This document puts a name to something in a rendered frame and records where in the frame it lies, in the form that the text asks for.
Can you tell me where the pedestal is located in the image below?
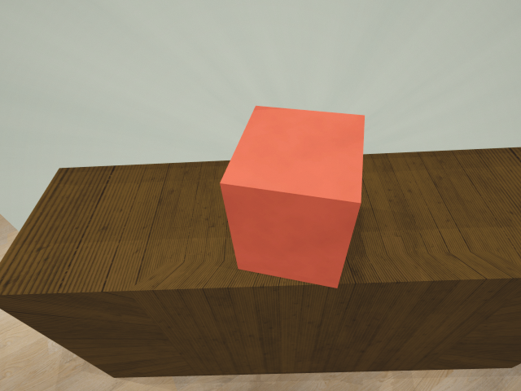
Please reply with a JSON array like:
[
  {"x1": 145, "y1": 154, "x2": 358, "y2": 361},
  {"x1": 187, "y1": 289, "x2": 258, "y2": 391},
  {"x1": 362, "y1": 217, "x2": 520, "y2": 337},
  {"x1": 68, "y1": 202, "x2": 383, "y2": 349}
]
[{"x1": 0, "y1": 147, "x2": 521, "y2": 378}]

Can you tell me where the carton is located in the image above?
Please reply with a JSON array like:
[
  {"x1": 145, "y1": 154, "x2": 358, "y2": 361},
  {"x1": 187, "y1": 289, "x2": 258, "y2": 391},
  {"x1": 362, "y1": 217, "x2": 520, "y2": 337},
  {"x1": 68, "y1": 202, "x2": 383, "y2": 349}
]
[{"x1": 220, "y1": 106, "x2": 365, "y2": 288}]

